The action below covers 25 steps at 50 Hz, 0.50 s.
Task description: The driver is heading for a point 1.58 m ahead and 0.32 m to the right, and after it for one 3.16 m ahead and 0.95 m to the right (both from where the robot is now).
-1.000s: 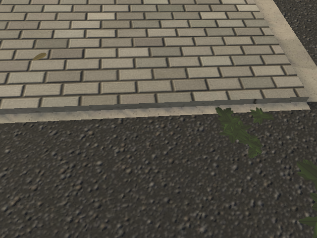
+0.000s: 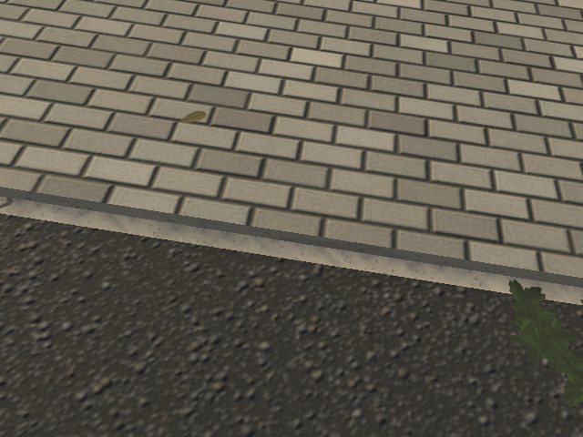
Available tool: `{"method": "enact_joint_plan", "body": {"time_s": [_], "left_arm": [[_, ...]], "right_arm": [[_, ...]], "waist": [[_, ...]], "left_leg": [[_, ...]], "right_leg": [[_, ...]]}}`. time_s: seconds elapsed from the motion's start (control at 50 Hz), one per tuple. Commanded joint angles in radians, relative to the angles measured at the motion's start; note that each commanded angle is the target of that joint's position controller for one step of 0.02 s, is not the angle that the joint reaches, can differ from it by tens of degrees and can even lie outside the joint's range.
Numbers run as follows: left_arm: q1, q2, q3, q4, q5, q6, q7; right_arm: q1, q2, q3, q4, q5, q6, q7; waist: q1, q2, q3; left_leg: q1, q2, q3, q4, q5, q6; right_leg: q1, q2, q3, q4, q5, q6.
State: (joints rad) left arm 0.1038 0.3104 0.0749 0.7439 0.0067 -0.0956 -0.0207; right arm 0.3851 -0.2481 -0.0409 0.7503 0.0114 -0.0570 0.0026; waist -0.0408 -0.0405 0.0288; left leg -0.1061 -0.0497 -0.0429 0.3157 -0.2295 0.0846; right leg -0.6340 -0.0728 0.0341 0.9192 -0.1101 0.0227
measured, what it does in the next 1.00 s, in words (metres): walks ahead, turning right: right foot, then left foot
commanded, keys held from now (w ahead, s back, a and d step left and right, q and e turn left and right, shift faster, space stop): w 0.02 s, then w+e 0.92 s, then w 0.06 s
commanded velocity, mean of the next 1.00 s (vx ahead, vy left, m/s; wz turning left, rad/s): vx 0.49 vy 0.00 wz -0.33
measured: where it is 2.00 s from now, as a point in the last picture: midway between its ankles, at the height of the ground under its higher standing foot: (358, 206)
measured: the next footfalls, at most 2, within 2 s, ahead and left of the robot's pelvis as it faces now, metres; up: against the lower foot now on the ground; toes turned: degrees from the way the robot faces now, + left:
right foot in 0.28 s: +0.37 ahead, -0.11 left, +0.00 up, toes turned -1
left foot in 0.74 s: +0.66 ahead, +0.08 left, +0.00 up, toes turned -20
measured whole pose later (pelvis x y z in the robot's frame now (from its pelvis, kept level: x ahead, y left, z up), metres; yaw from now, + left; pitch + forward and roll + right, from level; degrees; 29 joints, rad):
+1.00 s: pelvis +0.60 -0.02 -0.01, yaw -25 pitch +1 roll +2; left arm 0.20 0.33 0.07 0.66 -0.02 -0.02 -0.01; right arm 0.33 -0.27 -0.06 0.75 -0.01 -0.10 0.00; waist -0.05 -0.05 0.03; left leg -0.13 -0.01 0.10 0.32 -0.21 0.03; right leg -0.65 -0.07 0.06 1.05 -0.23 0.02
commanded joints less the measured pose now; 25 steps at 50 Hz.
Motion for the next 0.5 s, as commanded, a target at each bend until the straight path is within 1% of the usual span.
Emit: {"method": "enact_joint_plan", "body": {"time_s": [0.02,0.06,0.1,0.14,0.18,0.2,0.22,0.24,0.26,0.28,0.3,0.32,0.34,0.36,0.38,0.4,0.42,0.44,0.46,0.5], "left_arm": [[-0.106,0.042,0.006,-0.082,-0.002,-0.009,-0.003],[-0.160,0.020,-0.007,-0.090,-0.013,-0.013,-0.018],[-0.213,0.016,-0.013,-0.104,-0.022,-0.016,-0.030],[-0.247,0.023,-0.016,-0.118,-0.028,-0.020,-0.041],[-0.254,0.034,-0.016,-0.127,-0.028,-0.026,-0.054],[-0.230,0.045,-0.013,-0.123,-0.027,-0.027,-0.058],[-0.186,0.062,-0.005,-0.113,-0.025,-0.025,-0.058],[-0.114,0.087,0.007,-0.096,-0.024,-0.020,-0.054],[0.015,0.122,0.024,-0.064,-0.024,-0.015,-0.046],[0.167,0.152,0.036,-0.038,-0.021,-0.007,-0.035],[0.288,0.248,0.060,-0.031,-0.011,-0.002,-0.029],[0.318,0.181,0.046,-0.005,-0.035,-0.003,-0.033],[0.259,0.141,0.036,-0.013,-0.039,0.002,-0.023],[0.193,0.124,0.028,-0.033,-0.030,0.007,-0.015],[0.141,0.106,0.019,-0.044,-0.020,0.008,-0.012],[0.112,0.091,0.012,-0.054,-0.009,0.005,-0.008],[0.093,0.089,0.010,-0.064,-0.005,0.007,-0.004],[0.088,0.090,0.011,-0.067,-0.011,0.008,0.000],[0.092,0.097,0.013,-0.065,-0.016,0.008,0.004],[0.112,0.131,0.023,-0.061,-0.021,0.009,0.015]], "right_arm": [[-0.012,-0.183,-0.050,-0.057,0.003,-0.017,-0.025],[0.015,-0.179,-0.049,-0.040,0.000,-0.018,-0.030],[0.044,-0.181,-0.049,-0.020,-0.001,-0.021,-0.030],[0.059,-0.182,-0.050,-0.001,-0.002,-0.018,-0.027],[0.063,-0.187,-0.052,0.013,-0.004,-0.011,-0.028],[0.054,-0.194,-0.054,0.015,-0.005,-0.008,-0.031],[0.045,-0.207,-0.058,0.013,-0.009,-0.003,-0.034],[0.038,-0.220,-0.061,0.011,-0.015,0.004,-0.038],[0.018,-0.227,-0.060,0.006,-0.021,0.014,-0.040],[-0.004,-0.222,-0.052,-0.010,-0.027,0.017,-0.043],[0.108,-0.123,-0.024,-0.039,-0.044,0.003,-0.034],[0.117,-0.115,-0.008,-0.028,-0.028,-0.024,-0.018],[-0.014,-0.186,-0.024,-0.068,0.015,-0.051,-0.004],[-0.111,-0.195,-0.020,-0.102,0.027,-0.071,0.002],[-0.156,-0.185,-0.019,-0.111,0.007,-0.081,0.001],[-0.148,-0.185,-0.025,-0.113,-0.015,-0.079,-0.003],[-0.128,-0.174,-0.025,-0.113,-0.024,-0.072,-0.004],[-0.106,-0.161,-0.022,-0.114,-0.028,-0.064,-0.006],[-0.101,-0.147,-0.018,-0.117,-0.033,-0.056,-0.008],[-0.163,-0.119,-0.004,-0.145,-0.039,-0.049,-0.013]], "waist": [[0.006,0.118,0.010],[-0.023,0.142,0.026],[-0.046,0.136,0.056],[-0.054,0.129,0.083],[-0.048,0.127,0.084],[-0.031,0.131,0.063],[-0.008,0.147,0.019],[0.026,0.165,-0.043],[0.093,0.160,-0.126],[0.171,0.126,-0.223],[0.123,-0.112,-0.385],[0.132,-0.179,-0.467],[0.157,-0.098,-0.299],[0.139,-0.006,-0.180],[0.098,0.076,-0.080],[0.059,0.074,-0.051],[0.031,0.041,-0.039],[0.015,0.017,-0.035],[0.009,0.007,-0.029],[0.024,0.002,-0.010]], "left_leg": [[0.023,0.182,-0.138,-0.142,0.313,0.115],[0.007,0.177,-0.101,-0.164,0.279,0.094],[0.029,0.201,-0.096,-0.178,0.247,0.091],[0.099,0.233,-0.085,-0.169,0.273,0.092],[0.181,0.264,-0.069,-0.131,0.381,0.087],[0.217,0.270,-0.054,-0.089,0.518,0.078],[0.252,0.270,-0.039,-0.027,0.717,0.067],[0.286,0.264,-0.024,0.070,0.934,0.056],[0.281,0.237,0.013,0.246,1.084,0.035],[0.103,0.220,0.030,0.482,0.976,0.005],[-0.314,0.071,0.039,0.919,0.367,-0.079],[-0.545,-0.053,-0.066,1.105,-0.310,-0.104],[-0.658,0.020,-0.124,1.139,-0.254,-0.081],[-0.660,0.069,-0.106,1.073,-0.173,-0.063],[-0.626,0.098,-0.087,0.979,-0.132,-0.062],[-0.561,0.128,-0.085,0.903,-0.097,-0.068],[-0.515,0.138,-0.079,0.863,-0.089,-0.080],[-0.497,0.148,-0.067,0.812,-0.090,-0.096],[-0.483,0.151,-0.048,0.761,-0.087,-0.114],[-0.459,0.142,-0.014,0.613,0.007,-0.145]], "right_leg": [[-0.046,0.030,-0.018,-0.204,0.178,0.026],[0.007,0.041,-0.045,-0.312,0.274,0.021],[0.014,0.040,-0.049,-0.372,0.319,0.002],[-0.020,0.039,-0.054,-0.419,0.296,-0.029],[-0.038,0.046,-0.063,-0.447,0.231,-0.067],[-0.011,0.063,-0.074,-0.452,0.188,-0.088],[0.045,0.093,-0.093,-0.440,0.138,-0.108],[0.126,0.131,-0.115,-0.416,0.079,-0.131],[0.278,0.169,-0.137,-0.431,0.075,-0.160],[0.564,0.101,-0.043,-0.412,0.114,-0.205],[0.990,-0.166,0.419,-0.370,0.058,-0.388],[1.126,-0.271,0.803,-0.566,-0.160,-0.469],[1.014,-0.236,0.705,-0.620,-0.296,-0.403],[0.843,-0.202,0.586,-0.652,-0.283,-0.359],[0.667,-0.164,0.504,-0.684,-0.181,-0.341],[0.560,-0.126,0.440,-0.705,-0.080,-0.331],[0.490,-0.099,0.405,-0.725,-0.017,-0.334],[0.446,-0.084,0.370,-0.737,0.036,-0.340],[0.395,-0.075,0.329,-0.739,0.093,-0.341],[0.316,-0.039,0.255,-0.745,0.152,-0.327]]}}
